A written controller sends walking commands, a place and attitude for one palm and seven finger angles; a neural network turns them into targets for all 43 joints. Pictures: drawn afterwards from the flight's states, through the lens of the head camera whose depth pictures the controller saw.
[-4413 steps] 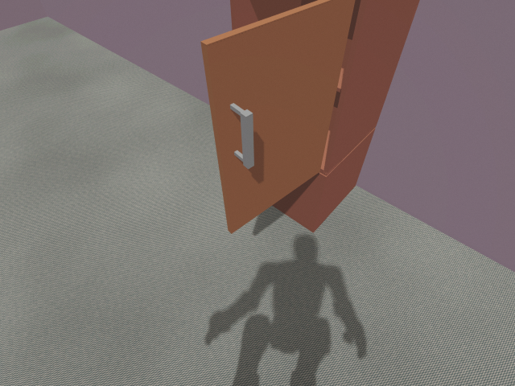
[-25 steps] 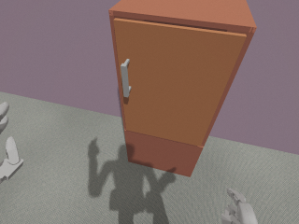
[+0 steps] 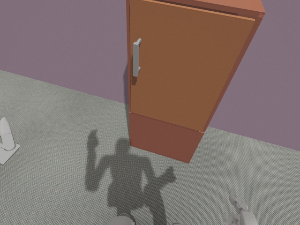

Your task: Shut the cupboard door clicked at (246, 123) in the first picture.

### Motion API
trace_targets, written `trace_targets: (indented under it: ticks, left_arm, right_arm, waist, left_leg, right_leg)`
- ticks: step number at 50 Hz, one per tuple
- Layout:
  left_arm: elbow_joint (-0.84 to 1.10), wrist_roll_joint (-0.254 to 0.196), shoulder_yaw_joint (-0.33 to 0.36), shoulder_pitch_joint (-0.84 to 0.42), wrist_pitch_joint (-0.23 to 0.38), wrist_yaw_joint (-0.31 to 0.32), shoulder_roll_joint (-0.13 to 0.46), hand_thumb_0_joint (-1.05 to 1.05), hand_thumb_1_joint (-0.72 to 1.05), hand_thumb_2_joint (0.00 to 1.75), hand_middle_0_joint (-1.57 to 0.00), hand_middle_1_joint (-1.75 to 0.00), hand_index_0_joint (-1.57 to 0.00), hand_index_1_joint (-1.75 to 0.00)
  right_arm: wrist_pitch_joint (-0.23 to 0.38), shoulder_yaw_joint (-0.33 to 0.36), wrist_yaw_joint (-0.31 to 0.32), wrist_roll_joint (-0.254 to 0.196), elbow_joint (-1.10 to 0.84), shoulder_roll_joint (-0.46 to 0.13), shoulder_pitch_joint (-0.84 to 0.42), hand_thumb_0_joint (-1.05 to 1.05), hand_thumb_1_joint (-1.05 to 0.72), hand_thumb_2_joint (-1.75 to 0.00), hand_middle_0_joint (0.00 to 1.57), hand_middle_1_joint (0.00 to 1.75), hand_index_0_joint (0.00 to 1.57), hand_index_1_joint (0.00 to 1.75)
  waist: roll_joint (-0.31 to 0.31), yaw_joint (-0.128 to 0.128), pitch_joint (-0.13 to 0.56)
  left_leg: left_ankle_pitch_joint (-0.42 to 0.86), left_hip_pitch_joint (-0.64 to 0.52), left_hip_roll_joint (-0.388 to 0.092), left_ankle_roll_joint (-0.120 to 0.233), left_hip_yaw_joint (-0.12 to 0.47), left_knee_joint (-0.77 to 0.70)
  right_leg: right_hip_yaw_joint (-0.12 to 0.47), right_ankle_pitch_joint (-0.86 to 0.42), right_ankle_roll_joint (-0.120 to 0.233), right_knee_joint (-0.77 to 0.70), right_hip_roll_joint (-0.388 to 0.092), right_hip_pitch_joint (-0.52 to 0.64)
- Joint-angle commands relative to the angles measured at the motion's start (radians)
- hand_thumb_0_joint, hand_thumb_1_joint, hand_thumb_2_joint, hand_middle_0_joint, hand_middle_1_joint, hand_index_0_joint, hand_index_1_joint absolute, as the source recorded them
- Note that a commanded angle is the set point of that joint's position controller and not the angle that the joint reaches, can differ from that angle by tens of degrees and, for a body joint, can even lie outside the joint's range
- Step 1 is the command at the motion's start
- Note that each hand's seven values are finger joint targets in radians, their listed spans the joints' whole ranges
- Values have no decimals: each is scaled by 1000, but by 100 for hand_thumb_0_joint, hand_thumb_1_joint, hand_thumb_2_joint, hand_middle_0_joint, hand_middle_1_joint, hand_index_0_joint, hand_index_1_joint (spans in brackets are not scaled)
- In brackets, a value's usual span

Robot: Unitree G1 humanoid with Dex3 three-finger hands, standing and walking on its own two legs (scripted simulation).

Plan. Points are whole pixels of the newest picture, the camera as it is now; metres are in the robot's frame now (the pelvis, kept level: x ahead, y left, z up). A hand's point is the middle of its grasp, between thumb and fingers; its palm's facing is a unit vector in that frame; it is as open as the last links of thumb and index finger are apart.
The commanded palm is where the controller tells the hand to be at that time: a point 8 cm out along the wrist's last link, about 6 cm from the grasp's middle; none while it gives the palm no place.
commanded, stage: step back with the hand held close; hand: left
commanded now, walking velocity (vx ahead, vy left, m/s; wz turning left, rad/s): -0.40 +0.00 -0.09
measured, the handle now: (137, 58) +0.72 +0.08 +0.06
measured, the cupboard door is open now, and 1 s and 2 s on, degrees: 0 0 0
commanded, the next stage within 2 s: stop stepping back and stand still in 0.14 s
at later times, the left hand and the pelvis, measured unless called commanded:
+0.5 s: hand out of the picture +0.12 +0.28 +0.18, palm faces +0.40 -0.85 -0.35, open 7.5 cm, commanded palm +0.05 +0.31 +0.20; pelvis -0.12 +0.02 +0.01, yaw -5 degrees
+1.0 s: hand out of the picture +0.02 +0.26 +0.18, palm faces +0.29 -0.89 -0.36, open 7.5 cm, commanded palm -0.05 +0.32 +0.20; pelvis -0.23 +0.04 +0.01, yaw -8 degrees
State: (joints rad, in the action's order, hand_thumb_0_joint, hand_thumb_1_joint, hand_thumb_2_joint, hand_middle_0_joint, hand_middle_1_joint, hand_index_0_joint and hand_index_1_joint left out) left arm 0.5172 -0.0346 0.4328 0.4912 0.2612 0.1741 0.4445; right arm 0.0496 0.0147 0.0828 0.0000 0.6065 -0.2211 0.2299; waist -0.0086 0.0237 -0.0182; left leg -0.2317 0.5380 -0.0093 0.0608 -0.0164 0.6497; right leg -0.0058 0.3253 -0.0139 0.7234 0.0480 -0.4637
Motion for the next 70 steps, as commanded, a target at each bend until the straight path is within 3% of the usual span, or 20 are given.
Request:
trace_targets:
  ticks: [1, 8, 12, 16, 20, 23, 28, 30, 32, 35, 38, 40, 41, 44, 50, 51, 53, 59, 66, 70]
  left_arm:
    - [275, -18, 215, -94, 71, 15, 243, 0, 90, 90, -20, -30, -20, -30]
    - [239, -67, 149, 29, 58, -5, 170, 0, 90, 90, -20, -30, -20, -30]
    - [286, -25, 159, -149, 100, 17, 258, 0, 90, 90, -20, -30, -20, -30]
    - [164, -13, 110, -146, 7, 4, 201, 0, 90, 90, -20, -30, -20, -30]
    - [74, -19, 89, -148, -30, -4, 159, 0, 90, 90, -20, -30, -20, -30]
    - [118, -28, 119, -44, -26, -10, 164, 0, 90, 90, -20, -30, -20, -30]
    - [278, -37, 137, 106, -29, -11, 183, 0, 90, 90, -20, -30, -20, -30]
    - [318, -38, 168, 158, -26, -8, 219, 0, 90, 90, -20, -30, -20, -30]
    - [318, -33, 221, 94, -17, 14, 261, 0, 90, 90, -20, -30, -20, -30]
    - [196, -11, 164, -23, -8, 28, 195, 0, 90, 90, -20, -30, -20, -30]
    - [4, 1, 57, -228, -32, 28, 129, 0, 90, 90, -20, -30, -20, -30]
    - [58, 8, 3, -366, -24, 29, 95, 0, 90, 90, -20, -30, -20, -30]
    - [86, 28, 28, -410, -11, 20, 139, 0, 90, 90, -20, -30, -20, -30]
    - [135, 19, 55, -187, -20, -7, 146, 0, 90, 90, -20, -30, -20, -30]
    - [317, 5, 164, 105, -19, 14, 217, 0, 90, 90, -20, -30, -20, -30]
    - [295, 8, 185, 121, -29, 20, 226, 0, 90, 90, -20, -30, -20, -30]
    - [269, -5, 207, 65, -36, 25, 244, 0, 90, 90, -20, -30, -20, -30]
    - [-63, -11, 125, 19, -5, 1, 136, 0, 90, 90, -20, -30, -20, -30]
    - [51, 12, -14, -189, -10, 19, 99, 0, 90, 90, -20, -30, -20, -30]
    - [272, 4, 82, -138, 14, 32, 184, 0, 90, 90, -20, -30, -20, -30]
  right_arm:
    - [87, 64, 2, 15, -140, -107, -104, 0, -90, -90, 20, 30, 20, 30]
    - [140, 46, -24, -3, -107, -98, -119, 0, -90, -90, 20, 30, 20, 30]
    - [134, 37, -18, 19, -36, -72, -88, 0, -90, -90, 20, 30, 20, 30]
    - [105, 30, 6, -11, -96, -92, -97, 0, -90, -90, 20, 30, 20, 30]
    - [102, 9, 12, -27, -116, -117, -86, 0, -90, -90, 20, 30, 20, 30]
    - [98, 5, 3, -11, -135, -107, -99, 0, -90, -90, 20, 30, 20, 30]
    - [92, 29, -14, -5, -177, -100, -84, 0, -90, -90, 20, 30, 20, 30]
    - [74, 37, -17, 6, -164, -93, -70, 0, -90, -90, 20, 30, 20, 30]
    - [55, 57, -11, 7, -128, -118, -74, 0, -90, -90, 20, 30, 20, 30]
    - [56, 17, -5, 17, -116, -88, -53, 0, -90, -90, 20, 30, 20, 30]
    - [85, 27, 21, 4, -54, -126, -35, 0, -90, -90, 20, 30, 20, 30]
    - [107, 41, 30, -9, -86, -185, -39, 0, -90, -90, 20, 30, 20, 30]
    - [122, 34, 24, -7, -108, -163, -68, 0, -90, -90, 20, 30, 20, 30]
    - [117, 46, -14, 2, -105, -129, -100, 0, -90, -90, 20, 30, 20, 30]
    - [68, 20, -33, 22, -139, -83, -123, 0, -90, -90, 20, 30, 20, 30]
    - [55, 19, -31, 22, -131, -70, -110, 0, -90, -90, 20, 30, 20, 30]
    - [37, 30, -21, 7, -126, -66, -105, 0, -90, -90, 20, 30, 20, 30]
    - [50, 34, 5, 3, -70, -95, -71, 0, -90, -90, 20, 30, 20, 30]
    - [104, 31, 18, 4, -95, -107, -108, 0, -90, -90, 20, 30, 20, 30]
    - [116, 43, 14, 6, -116, -118, -101, 0, -90, -90, 20, 30, 20, 30]
  waist:
    - [-223, -27, 173]
    - [-248, -25, 183]
    - [121, -14, 194]
    - [160, 1, 186]
    - [-132, -10, 113]
    - [-212, -14, 61]
    - [-197, -25, 161]
    - [4, -22, 196]
    - [223, -31, 93]
    - [92, 14, 37]
    - [-47, 28, -17]
    - [-399, 35, -80]
    - [-336, 21, -146]
    - [-153, -17, 5]
    - [-303, -43, 108]
    - [-163, -51, 111]
    - [181, -31, 36]
    - [42, -4, -26]
    - [227, -42, 13]
    - [13, -35, 71]
  left_leg:
    - [-392, 157, -319, 70, 333, -495]
    - [-310, -134, -248, -70, 93, -442]
    - [-89, -388, -73, -142, -24, 174]
    - [113, -264, -23, -70, -28, 59]
    - [283, -330, -143, -8, 104, -220]
    - [-483, -107, -183, -64, 249, -540]
    - [-413, -97, -60, -170, 31, -433]
    - [-197, -187, 22, -122, -103, 8]
    - [-175, -48, 16, -98, 11, 489]
    - [-175, -102, -108, -55, 60, 233]
    - [-210, -309, -27, -50, -51, -69]
    - [-702, -234, -314, 85, 540, -463]
    - [-755, -90, -383, 138, 643, -572]
    - [-632, -52, -314, 90, 481, -513]
    - [-520, 176, -187, -8, 100, -326]
    - [-473, 224, -121, -33, 32, -120]
    - [-271, 327, 5, -67, 5, 449]
    - [-30, 177, -67, -82, 25, 457]
    - [-45, -138, -12, -39, -105, 12]
    - [37, -360, -38, -19, -43, -218]
  right_leg:
    - [32, 174, 4, 461, 55, 249]
    - [-87, 243, 32, -164, 38, 236]
    - [408, -100, 196, -513, -377, -113]
    - [153, -740, 83, -190, -240, 183]
    - [38, -219, -9, -171, -40, 159]
    - [-34, 147, 14, -163, 18, 260]
    - [-89, 173, 68, -268, 47, 386]
    - [121, 293, 164, -418, -140, 234]
    - [501, 480, 308, -584, -395, 1]
    - [260, 349, 202, -417, -313, -15]
    - [19, 423, 100, -176, -151, -139]
    - [-78, 279, 12, 291, 5, -222]
    - [-1, 181, 16, 449, -24, -205]
    - [8, 76, 22, 478, -47, -55]
    - [-106, 179, 70, -84, 18, 500]
    - [-23, 216, 97, -220, -39, 539]
    - [598, 421, 228, -586, -410, 366]
    - [315, 160, 174, -523, -325, 196]
    - [116, -78, 109, -440, -261, 257]
    - [101, -133, 82, -308, -223, 235]
